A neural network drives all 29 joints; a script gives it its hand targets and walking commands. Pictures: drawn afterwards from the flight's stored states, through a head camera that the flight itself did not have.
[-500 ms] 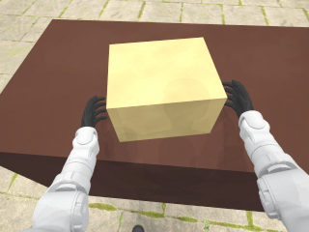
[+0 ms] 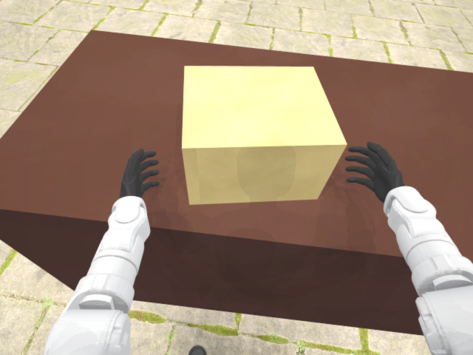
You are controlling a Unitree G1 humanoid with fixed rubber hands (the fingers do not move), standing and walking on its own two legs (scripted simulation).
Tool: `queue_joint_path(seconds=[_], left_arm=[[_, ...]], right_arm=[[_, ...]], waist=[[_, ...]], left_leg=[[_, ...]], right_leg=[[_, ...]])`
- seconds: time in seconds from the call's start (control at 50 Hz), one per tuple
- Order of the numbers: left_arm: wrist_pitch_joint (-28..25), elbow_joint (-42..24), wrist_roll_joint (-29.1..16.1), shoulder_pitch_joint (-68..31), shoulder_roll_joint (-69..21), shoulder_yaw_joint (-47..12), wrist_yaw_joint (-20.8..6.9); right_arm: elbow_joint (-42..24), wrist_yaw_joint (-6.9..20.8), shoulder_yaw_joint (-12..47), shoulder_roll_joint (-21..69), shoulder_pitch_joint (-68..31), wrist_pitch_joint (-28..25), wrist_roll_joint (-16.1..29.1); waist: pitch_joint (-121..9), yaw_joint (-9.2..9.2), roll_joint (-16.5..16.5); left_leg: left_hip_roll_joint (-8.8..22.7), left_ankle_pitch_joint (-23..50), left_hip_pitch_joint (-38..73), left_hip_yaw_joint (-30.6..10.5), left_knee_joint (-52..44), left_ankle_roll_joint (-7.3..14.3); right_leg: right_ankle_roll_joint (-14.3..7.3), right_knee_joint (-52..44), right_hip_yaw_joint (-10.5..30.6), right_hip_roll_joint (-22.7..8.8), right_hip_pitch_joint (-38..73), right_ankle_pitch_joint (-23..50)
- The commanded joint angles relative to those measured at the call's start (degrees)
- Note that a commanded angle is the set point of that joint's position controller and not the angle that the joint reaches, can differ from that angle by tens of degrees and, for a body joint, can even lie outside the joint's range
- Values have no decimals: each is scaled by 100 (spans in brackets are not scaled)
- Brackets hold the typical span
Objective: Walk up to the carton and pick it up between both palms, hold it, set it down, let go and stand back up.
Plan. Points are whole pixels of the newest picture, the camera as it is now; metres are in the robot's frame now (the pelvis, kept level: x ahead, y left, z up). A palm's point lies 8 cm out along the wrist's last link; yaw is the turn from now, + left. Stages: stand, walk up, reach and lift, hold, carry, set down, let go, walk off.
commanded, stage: set down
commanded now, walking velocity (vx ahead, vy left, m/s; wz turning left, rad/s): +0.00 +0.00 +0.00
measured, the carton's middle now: (252, 134) +0.56 +0.03 +0.02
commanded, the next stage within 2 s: none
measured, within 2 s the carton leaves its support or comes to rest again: neither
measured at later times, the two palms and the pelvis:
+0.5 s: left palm (118, 216) +0.30 +0.23 +0.06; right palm (410, 233) +0.34 -0.25 +0.05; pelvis +0.02 -0.02 +0.01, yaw +1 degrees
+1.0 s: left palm (98, 270) +0.22 +0.24 +0.04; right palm (432, 280) +0.26 -0.26 +0.05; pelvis +0.02 +0.00 +0.01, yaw +1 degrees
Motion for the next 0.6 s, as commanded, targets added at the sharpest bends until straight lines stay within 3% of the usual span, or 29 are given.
queue_joint_path(seconds=[0.0, 0.1, 0.2, 0.3, 0.38, 0.48, 0.58], left_arm=[[33, -2519, -405, -1709, 1074, -503, 149], [343, -3362, -295, -879, 956, -397, 117], [624, -3929, -259, 145, 970, -89, -103], [687, -4117, -224, 649, 1095, 458, -350], [639, -4145, -193, 870, 1109, 731, -425], [674, -4399, -135, 1266, 957, 690, -444], [826, -4896, -20, 1682, 810, 416, -371]], right_arm=[[-1507, 168, -811, -1874, -1515, -281, 754], [-1926, 190, -1088, -2037, -792, -325, 727], [-2800, 84, -1050, -2062, 52, -363, 786], [-3717, -143, -969, -1929, 563, -351, 745], [-4238, -264, -958, -1834, 933, -292, 669], [-4526, -295, -1037, -1763, 1658, -168, 654], [-4636, -210, -1297, -1772, 2266, -40, 647]], waist=[[-2719, 260, 721], [-2672, 95, 716], [-2078, 45, 308], [-1253, 27, -445], [-824, 82, -803], [-489, -26, -681], [-289, -212, -231]], left_leg=[[32, -145, 3607, -803, 398, -214], [22, 372, 4017, -860, 379, -235], [-123, 1129, 3882, -760, 383, -130], [-364, 662, 2892, -670, 86, -7], [-412, 269, 2346, -638, -132, 59], [-378, 233, 2606, -697, -210, 36], [-340, 327, 3264, -758, -137, -22]], right_leg=[[166, -326, 269, -207, 191, 412], [158, -445, 193, -143, 447, 917], [264, -496, 342, -193, 1169, 1854], [549, -511, 776, -549, 2135, 2895], [694, -604, 1094, -811, 2592, 2854], [609, -778, 1153, -868, 2460, 2503], [337, -935, 947, -676, 1910, 1750]])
